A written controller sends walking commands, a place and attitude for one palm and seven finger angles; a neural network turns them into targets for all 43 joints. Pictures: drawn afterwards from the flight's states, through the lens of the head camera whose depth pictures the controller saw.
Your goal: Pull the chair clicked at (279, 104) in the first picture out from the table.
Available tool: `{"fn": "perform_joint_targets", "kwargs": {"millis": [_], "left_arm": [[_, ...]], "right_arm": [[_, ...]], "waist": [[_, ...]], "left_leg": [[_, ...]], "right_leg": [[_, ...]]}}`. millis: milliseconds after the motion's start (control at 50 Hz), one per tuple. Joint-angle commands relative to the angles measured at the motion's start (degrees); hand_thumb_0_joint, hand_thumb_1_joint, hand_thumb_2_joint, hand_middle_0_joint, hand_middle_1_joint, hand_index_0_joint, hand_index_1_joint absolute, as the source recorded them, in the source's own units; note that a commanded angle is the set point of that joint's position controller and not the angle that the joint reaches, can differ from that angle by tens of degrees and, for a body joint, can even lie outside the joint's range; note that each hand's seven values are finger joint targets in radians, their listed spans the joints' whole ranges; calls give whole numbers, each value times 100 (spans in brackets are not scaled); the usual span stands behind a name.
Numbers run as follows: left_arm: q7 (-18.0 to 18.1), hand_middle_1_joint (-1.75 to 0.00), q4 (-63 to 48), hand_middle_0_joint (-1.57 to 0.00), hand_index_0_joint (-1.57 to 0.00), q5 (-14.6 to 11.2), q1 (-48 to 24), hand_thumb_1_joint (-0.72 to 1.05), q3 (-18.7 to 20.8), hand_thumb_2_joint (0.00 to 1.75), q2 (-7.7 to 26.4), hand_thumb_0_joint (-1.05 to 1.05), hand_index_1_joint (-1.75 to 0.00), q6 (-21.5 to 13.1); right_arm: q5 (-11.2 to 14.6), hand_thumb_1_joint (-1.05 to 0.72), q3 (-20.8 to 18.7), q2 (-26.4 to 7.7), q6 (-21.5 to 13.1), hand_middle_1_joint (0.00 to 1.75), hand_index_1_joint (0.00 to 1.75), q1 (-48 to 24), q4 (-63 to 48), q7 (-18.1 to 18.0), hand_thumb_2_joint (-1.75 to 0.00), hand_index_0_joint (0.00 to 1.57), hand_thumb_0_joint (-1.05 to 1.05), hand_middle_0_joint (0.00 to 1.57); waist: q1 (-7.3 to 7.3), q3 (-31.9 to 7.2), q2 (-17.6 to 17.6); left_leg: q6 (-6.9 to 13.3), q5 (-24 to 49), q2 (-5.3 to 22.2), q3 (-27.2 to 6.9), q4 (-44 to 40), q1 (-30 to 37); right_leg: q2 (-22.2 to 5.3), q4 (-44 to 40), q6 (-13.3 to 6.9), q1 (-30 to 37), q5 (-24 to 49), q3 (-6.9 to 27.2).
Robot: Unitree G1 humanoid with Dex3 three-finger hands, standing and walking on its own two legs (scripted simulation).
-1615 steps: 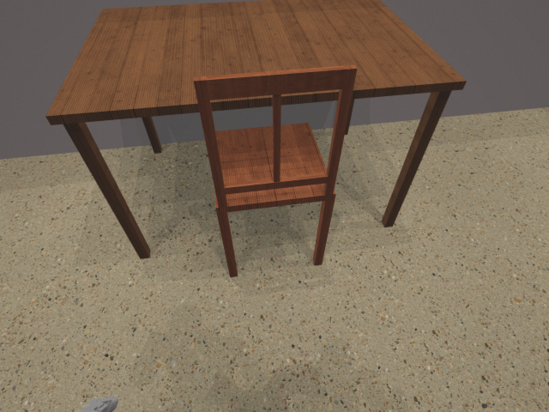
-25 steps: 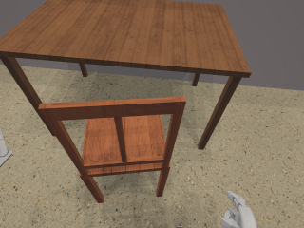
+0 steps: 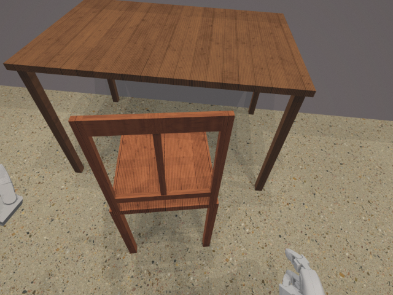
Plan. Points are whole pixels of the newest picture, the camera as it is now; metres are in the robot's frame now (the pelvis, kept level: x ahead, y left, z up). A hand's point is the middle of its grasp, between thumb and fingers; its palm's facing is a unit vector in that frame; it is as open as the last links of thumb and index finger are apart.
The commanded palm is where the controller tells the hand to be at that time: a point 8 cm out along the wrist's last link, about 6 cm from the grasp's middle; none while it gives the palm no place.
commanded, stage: step back with the hand held close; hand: left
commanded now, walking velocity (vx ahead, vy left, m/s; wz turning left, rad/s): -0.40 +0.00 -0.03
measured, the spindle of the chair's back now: (160, 167) +0.46 +0.16 -0.08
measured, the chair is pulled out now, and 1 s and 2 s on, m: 0.25 0.25 0.25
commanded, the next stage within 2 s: stop stepping back and stand still in 0.06 s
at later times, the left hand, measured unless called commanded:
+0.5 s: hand out of the picture +0.08 +0.30 +0.18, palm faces +0.55 -0.75 -0.37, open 7.4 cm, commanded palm +0.03 +0.32 +0.19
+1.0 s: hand out of the picture +0.11 +0.29 +0.16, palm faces +0.47 -0.77 -0.42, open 7.4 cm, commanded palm +0.05 +0.31 +0.19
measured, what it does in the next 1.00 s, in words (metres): steps on the spot: left foot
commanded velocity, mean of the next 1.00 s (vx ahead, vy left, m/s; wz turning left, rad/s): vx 0.03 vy -0.01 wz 0.00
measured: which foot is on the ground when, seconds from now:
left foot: down 0.00-0.02, up 0.04-0.26, down 0.28-1.00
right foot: down 0.00-1.00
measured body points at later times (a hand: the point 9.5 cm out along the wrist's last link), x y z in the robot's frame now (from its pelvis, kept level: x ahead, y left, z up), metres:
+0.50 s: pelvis -0.10 +0.01 +0.01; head -0.14 +0.03 +0.45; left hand +0.05 +0.34 +0.20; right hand +0.04 -0.24 -0.07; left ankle -0.11 +0.12 -0.73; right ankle -0.04 -0.11 -0.73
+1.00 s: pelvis -0.08 +0.01 +0.01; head -0.09 +0.02 +0.46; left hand +0.08 +0.32 +0.19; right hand +0.07 -0.24 -0.07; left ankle -0.11 +0.12 -0.73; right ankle -0.04 -0.11 -0.73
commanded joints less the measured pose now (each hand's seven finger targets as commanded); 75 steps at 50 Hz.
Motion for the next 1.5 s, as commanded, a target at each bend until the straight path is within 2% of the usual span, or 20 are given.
{"fn": "perform_joint_targets", "kwargs": {"millis": [0,20,60,120,160,220,260,280,320,360,420,480,540,600,640,700,800,860,1040,1480], "left_arm": [[-50,-30,-626,-20,-20,84,-784,90,371,90,1273,0,-30,-377],[-67,-30,-601,-20,-20,43,-557,90,299,90,1204,0,-30,-311],[-56,-30,-577,-20,-20,26,47,90,590,90,1307,0,-30,-258],[-86,-30,-734,-20,-20,35,672,90,820,90,1301,0,-30,-304],[-49,-30,-948,-20,-20,-8,651,90,849,90,1325,0,-30,-308],[22,-30,-1294,-20,-20,0,616,90,763,90,1377,0,-30,-337],[98,-30,-1469,-20,-20,43,396,90,710,90,1346,0,-30,-388],[131,-30,-1425,-20,-20,55,372,90,694,90,1334,0,-30,-351],[154,-30,-1222,-20,-20,80,116,90,820,90,1384,0,-30,-346],[111,-30,-896,-20,-20,116,-168,90,562,90,1136,0,-30,-345],[51,-30,-340,-20,-20,135,-628,90,166,90,900,0,-30,-348],[4,-30,-245,-20,-20,226,-1388,90,-74,90,808,0,-30,-366],[43,-30,-229,-20,-20,229,-1198,90,-19,90,837,0,-30,-304],[61,-30,-535,-20,-20,194,-1045,90,287,90,1096,0,-30,-402],[38,-30,-580,-20,-20,142,-699,90,450,90,1150,0,-30,-446],[-4,-30,-406,-20,-20,133,-369,90,469,90,1106,0,-30,-479],[-14,-30,-328,-20,-20,75,-476,90,457,90,1055,0,-30,-518],[-12,-30,-360,-20,-20,27,-372,90,436,90,993,0,-30,-505],[-7,-30,-723,-20,-20,15,-297,90,411,90,1033,0,-30,-473],[-53,-30,-705,-20,-20,-9,-270,90,466,90,1118,0,-30,-403]], "right_arm": [[16,-90,-303,-877,-243,30,30,-645,-871,-66,-90,20,0,20],[129,-90,-432,-843,-178,30,30,-625,-882,-69,-90,20,0,20],[125,-90,-413,-722,-38,30,30,-791,-947,-70,-90,20,0,20],[130,-90,-243,-586,235,30,30,-943,-1098,-48,-90,20,0,20],[146,-90,-228,-681,322,30,30,-834,-1186,-114,-90,20,0,20],[158,-90,-278,-950,205,30,30,-415,-1214,-206,-90,20,0,20],[170,-90,-338,-1183,23,30,30,-424,-1280,-272,-90,20,0,20],[188,-90,-360,-1139,-50,30,30,-436,-1308,-275,-90,20,0,20],[122,-90,-316,-1038,-203,30,30,-515,-1110,-259,-90,20,0,20],[159,-90,-338,-1115,-292,30,30,-320,-965,-169,-90,20,0,20],[137,-90,-341,-1202,-405,30,30,-339,-845,-147,-90,20,0,20],[61,-90,-331,-1212,-378,30,30,-354,-770,-128,-90,20,0,20],[108,-90,-270,-1124,-350,30,30,-325,-818,-118,-90,20,0,20],[92,-90,-234,-1036,-385,30,30,-379,-844,-98,-90,20,0,20],[89,-90,-228,-992,-418,30,30,-396,-869,-63,-90,20,0,20],[76,-90,-198,-924,-393,30,30,-424,-887,-52,-90,20,0,20],[82,-90,-229,-960,-417,30,30,-339,-807,-58,-90,20,0,20],[140,-90,-284,-1008,-462,30,30,-312,-843,-94,-90,20,0,20],[173,-90,-320,-1049,-469,30,30,-464,-976,-125,-90,20,0,20],[168,-90,-289,-1049,-188,30,30,-545,-1162,-155,-90,20,0,20]], "waist": [[-322,-430,-781],[-218,-770,-1479],[-134,-859,-1108],[-205,-1135,-836],[-318,-1233,-840],[-414,-1173,-58],[-336,-743,1323],[-353,-643,1479],[-398,-163,1748],[-392,16,1140],[-429,385,353],[-470,585,435],[-419,458,410],[-386,248,543],[-329,45,467],[-335,433,432],[-396,154,-71],[-338,-290,66],[-308,-506,298],[-306,-474,472]], "left_leg": [[23,-268,-114,61,570,-195],[14,-1231,-512,-134,1661,-329],[24,-1299,-441,-533,2625,-699],[-15,-1261,-348,-310,1637,-373],[99,-996,-490,-98,565,123],[338,-432,-334,-10,-1456,1189],[802,-719,811,-1442,-2028,779],[903,-532,1047,-1586,-2165,673],[823,-1502,787,-1358,-2423,-243],[671,-982,462,-911,-1791,-285],[507,-1552,10,-674,-1335,-202],[521,-2301,-79,-711,-1416,-178],[613,-2651,96,-942,-1728,-215],[634,-1629,214,-1067,-1780,-61],[541,-1002,72,-788,-1555,-10],[456,-1914,-119,-565,-1538,-305],[416,-908,-224,-454,-1064,402],[415,-520,-177,-449,-1259,684],[324,1215,-105,-422,-1229,963],[232,1741,-72,-429,-1421,927]], "right_leg": [[-1702,-1216,-566,198,3417,1622],[-2054,-1565,-781,315,3332,2028],[-2042,-1471,-942,489,2769,1713],[-1657,-1097,-931,615,3046,1132],[-1417,-1151,-730,561,2190,1065],[-985,-1014,-282,289,185,798],[-253,1,24,-59,-513,219],[-58,513,61,-155,-672,24],[-130,918,48,81,-539,53],[-169,-20,52,578,130,1],[-377,-1075,-128,387,-343,462],[-398,-1200,-279,-76,-1447,712],[-152,-795,-177,101,-1193,364],[-161,-490,-144,517,-57,189],[-270,-688,-146,794,257,281],[-410,-1292,-175,476,-968,630],[-587,-1585,-252,229,-690,897],[-509,-1357,-153,664,52,700],[-462,-786,-120,1219,2134,347],[-345,-731,-70,1382,2315,185]]}}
